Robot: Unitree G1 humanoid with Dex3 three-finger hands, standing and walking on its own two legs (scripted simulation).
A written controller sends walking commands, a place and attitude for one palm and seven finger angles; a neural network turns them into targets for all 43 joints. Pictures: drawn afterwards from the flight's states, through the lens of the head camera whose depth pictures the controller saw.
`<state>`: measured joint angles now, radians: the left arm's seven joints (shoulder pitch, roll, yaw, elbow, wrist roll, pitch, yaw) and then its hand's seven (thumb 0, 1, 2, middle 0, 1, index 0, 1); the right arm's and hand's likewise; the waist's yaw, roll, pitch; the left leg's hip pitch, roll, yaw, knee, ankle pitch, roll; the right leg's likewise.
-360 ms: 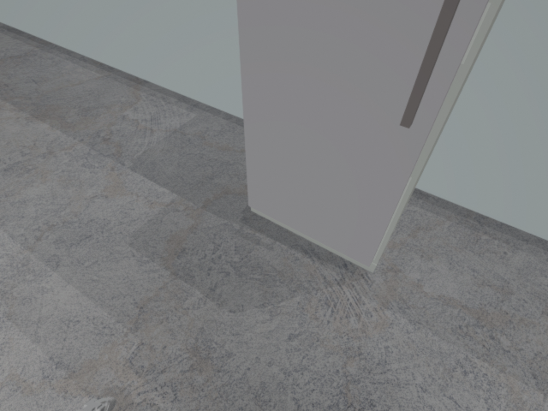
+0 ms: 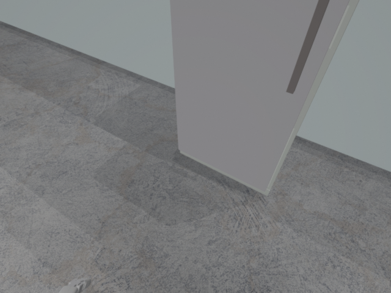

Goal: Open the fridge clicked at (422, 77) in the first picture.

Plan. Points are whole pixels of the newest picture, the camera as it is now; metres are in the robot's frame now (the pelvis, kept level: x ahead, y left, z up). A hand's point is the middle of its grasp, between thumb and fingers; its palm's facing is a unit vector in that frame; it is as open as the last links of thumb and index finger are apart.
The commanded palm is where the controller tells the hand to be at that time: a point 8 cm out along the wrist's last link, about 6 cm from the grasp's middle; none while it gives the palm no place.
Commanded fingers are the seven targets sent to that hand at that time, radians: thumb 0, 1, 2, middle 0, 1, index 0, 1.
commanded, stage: stand and wait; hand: right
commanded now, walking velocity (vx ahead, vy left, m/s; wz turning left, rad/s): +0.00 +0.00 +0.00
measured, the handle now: (313, 31) +0.78 -0.30 +0.20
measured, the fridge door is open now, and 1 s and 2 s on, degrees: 0 0 0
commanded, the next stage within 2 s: look at it before walking up in 0.46 s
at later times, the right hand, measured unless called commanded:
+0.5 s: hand out of the picture +0.07 -0.24 -0.15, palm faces -0.02 +0.94 -0.34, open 7.4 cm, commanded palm none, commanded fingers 0.00 -0.90 -0.90 0.20 0.30 0.20 0.30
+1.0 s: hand out of the picture +0.05 -0.24 -0.15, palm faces -0.03 +0.95 -0.32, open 7.4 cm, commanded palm none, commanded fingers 0.00 -0.90 -0.90 0.20 0.30 0.20 0.30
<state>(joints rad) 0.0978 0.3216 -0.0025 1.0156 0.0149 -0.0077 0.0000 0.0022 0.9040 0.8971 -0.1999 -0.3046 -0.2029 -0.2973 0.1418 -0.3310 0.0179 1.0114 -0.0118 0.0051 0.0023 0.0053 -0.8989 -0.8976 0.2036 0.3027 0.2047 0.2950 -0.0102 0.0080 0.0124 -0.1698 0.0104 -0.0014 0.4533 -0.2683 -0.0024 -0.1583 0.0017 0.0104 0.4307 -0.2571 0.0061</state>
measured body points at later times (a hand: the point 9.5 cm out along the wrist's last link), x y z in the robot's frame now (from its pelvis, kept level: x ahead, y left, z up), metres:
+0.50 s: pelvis -0.01 +0.01 +0.00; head -0.01 +0.01 +0.45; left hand +0.06 +0.30 -0.13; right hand +0.07 -0.29 -0.13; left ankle -0.02 +0.12 -0.74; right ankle -0.02 -0.13 -0.74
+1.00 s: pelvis -0.02 +0.01 +0.01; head -0.02 +0.00 +0.46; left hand +0.05 +0.30 -0.13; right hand +0.05 -0.29 -0.13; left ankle -0.02 +0.12 -0.74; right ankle -0.02 -0.13 -0.74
